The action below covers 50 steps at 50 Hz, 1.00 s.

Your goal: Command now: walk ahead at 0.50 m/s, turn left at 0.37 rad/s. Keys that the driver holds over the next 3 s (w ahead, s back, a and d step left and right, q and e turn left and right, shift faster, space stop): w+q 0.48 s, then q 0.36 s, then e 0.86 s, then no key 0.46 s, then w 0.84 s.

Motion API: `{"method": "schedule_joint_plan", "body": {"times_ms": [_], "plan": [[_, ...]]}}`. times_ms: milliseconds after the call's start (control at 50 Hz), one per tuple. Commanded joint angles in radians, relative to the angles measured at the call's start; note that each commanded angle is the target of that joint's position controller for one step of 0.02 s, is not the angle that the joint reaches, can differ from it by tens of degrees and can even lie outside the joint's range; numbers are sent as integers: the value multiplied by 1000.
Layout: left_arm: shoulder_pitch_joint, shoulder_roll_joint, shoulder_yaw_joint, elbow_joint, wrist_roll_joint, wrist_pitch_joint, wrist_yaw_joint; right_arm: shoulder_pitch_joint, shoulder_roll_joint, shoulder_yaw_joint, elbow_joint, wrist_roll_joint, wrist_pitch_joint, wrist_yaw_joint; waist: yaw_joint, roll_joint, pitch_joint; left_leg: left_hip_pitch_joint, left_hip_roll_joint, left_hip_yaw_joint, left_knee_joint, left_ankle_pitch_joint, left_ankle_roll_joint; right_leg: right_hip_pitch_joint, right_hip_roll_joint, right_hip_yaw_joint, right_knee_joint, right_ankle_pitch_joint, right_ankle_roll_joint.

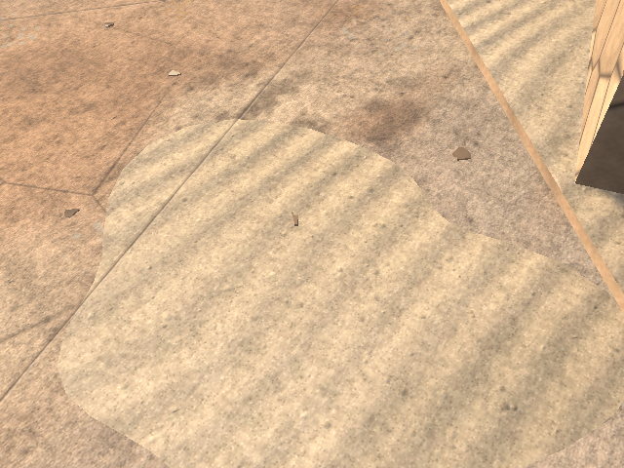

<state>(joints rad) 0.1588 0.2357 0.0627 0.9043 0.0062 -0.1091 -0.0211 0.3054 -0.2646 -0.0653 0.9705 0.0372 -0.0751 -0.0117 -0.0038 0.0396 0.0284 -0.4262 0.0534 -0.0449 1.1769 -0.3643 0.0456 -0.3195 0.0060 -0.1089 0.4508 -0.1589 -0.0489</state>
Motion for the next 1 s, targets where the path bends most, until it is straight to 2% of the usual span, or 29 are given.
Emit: {"method": "schedule_joint_plan", "body": {"times_ms": [20,80,180,260,300,340,360,380,400,420,440,460,480,500,520,540,600,640,700,780,840,860,880,900,920,940,960,980,1000], "plan": [[34,83,19,-14,9,-17,4,38,-42,-24,-52,3,16,-3,-1,-134,-50,-159,100,-59,-6,84,7,166,-277,239,-295,77,-135],[48,121,32,2,12,-20,20,-24,-38,-30,-89,-6,38,-4,-9,-101,-4,-244,106,-71,-83,192,-6,158,-280,140,-331,152,-140],[75,148,39,9,9,-8,42,-159,-25,-23,-141,-16,29,23,23,-85,32,-263,85,-11,-347,413,-16,203,-250,-14,-346,208,-110],[153,171,47,29,-6,13,49,-295,-11,-9,-206,-17,28,48,73,-65,77,-303,68,57,-478,400,2,330,-286,-71,-314,253,-103],[169,183,53,34,-15,29,48,-326,-17,-9,-237,-15,30,61,73,-76,82,-307,51,87,-512,328,21,403,-308,-91,-264,340,-93],[143,210,61,22,-23,42,51,-303,-45,-21,-256,-13,33,71,35,-108,43,-214,0,140,-526,233,54,436,-315,-120,-162,628,-72],[128,227,65,15,-28,49,53,-254,-69,-33,-254,-12,36,72,-1,-130,2,-130,-39,169,-520,180,75,442,-314,-131,-71,795,-61],[109,238,67,8,-30,57,55,-146,-106,-54,-234,-7,37,71,-66,-136,-58,11,-83,189,-541,162,102,421,-298,-144,86,895,-45],[93,233,62,0,-33,59,55,19,-168,-89,-192,-5,38,58,-153,-108,-143,264,-121,172,-619,231,141,314,-255,-161,313,814,-8],[113,165,40,-28,1,48,52,129,-271,-119,-167,-8,47,34,-158,76,-222,546,66,-130,-636,257,205,26,-189,-158,648,277,41],[165,58,7,-84,1,9,40,68,-326,-117,-202,-14,33,38,-45,231,-337,791,278,-748,-826,75,410,-351,42,36,959,-434,89],[48,145,22,-105,-42,-33,23,100,-240,-89,-207,-24,21,47,-115,90,-348,801,284,-759,-910,56,372,-463,-1,205,1001,-403,60],[-4,153,23,-124,-64,-50,17,68,-186,-75,-203,-26,10,46,-102,63,-226,708,252,-597,-897,116,328,-517,-46,194,955,-322,30],[-6,148,25,-109,-46,-54,25,-20,-153,-64,-222,-23,1,47,-49,-31,-128,535,203,-456,-887,307,288,-461,-91,191,861,-249,28],[3,168,38,-96,-17,-43,35,-92,-123,-55,-243,-28,-1,44,-10,-39,-97,403,168,-351,-878,496,259,-376,-120,187,781,-216,39],[27,177,45,-92,-8,-25,37,-122,-113,-49,-260,-36,1,37,19,-37,-90,318,145,-293,-884,630,249,-302,-131,187,755,-205,51],[21,133,39,-115,9,14,46,-101,-164,-61,-261,-36,3,18,41,-31,-89,207,103,-195,-876,886,245,-248,-100,154,619,-146,98],[-33,115,32,-141,12,25,50,-81,-182,-67,-260,-28,16,2,29,-3,-93,186,64,-152,-857,909,217,-247,-64,140,479,-47,114],[-116,102,20,-170,3,29,39,-62,-174,-66,-265,-15,47,-15,-8,51,-123,187,23,-145,-819,802,156,-190,-13,141,269,128,114],[-185,130,23,-203,-3,31,23,-42,-166,-63,-269,-20,72,-28,-34,75,-119,245,46,-256,-750,634,129,-170,21,176,126,137,112],[-128,168,36,-199,3,13,19,-89,-152,-57,-298,-19,76,-34,8,101,-117,289,39,-358,-650,541,109,-101,21,193,5,104,75],[-70,181,39,-185,14,3,20,-105,-131,-47,-307,-23,73,-34,40,83,-142,279,3,-324,-573,506,75,1,-18,188,-70,271,44],[-17,230,44,-185,38,0,26,-83,-75,-28,-325,-44,65,-34,36,-26,-238,196,-71,-241,-384,342,29,202,-178,315,-32,609,-24],[9,248,42,-175,66,12,28,90,-39,-18,-314,-39,60,-35,-41,-286,-319,-34,-219,-163,-138,-309,-41,437,-397,619,-10,947,-249],[7,160,23,-167,29,19,22,167,-116,-25,-278,-37,64,-27,-57,-275,-371,-63,-149,-197,-38,-359,-77,408,-447,767,-39,694,-313],[-46,90,-1,-186,9,24,15,90,-163,-36,-259,-33,82,-28,-27,-180,-273,-72,-107,-181,-6,-309,-106,332,-362,650,-43,524,-266],[-64,74,-11,-178,11,36,4,24,-150,-35,-255,-41,100,-32,-18,-132,-221,-77,-82,-133,-36,-266,-123,264,-289,563,-60,376,-212],[-89,92,-10,-179,2,49,-1,-14,-144,-35,-262,-49,114,-35,-18,-129,-158,-73,-64,-103,-101,-232,-133,189,-252,535,-89,255,-184],[-114,133,1,-182,-2,64,0,-40,-131,-32,-273,-48,120,-32,-29,-150,-113,-27,-52,-75,-214,-202,-133,110,-209,499,-116,179,-156]]}}
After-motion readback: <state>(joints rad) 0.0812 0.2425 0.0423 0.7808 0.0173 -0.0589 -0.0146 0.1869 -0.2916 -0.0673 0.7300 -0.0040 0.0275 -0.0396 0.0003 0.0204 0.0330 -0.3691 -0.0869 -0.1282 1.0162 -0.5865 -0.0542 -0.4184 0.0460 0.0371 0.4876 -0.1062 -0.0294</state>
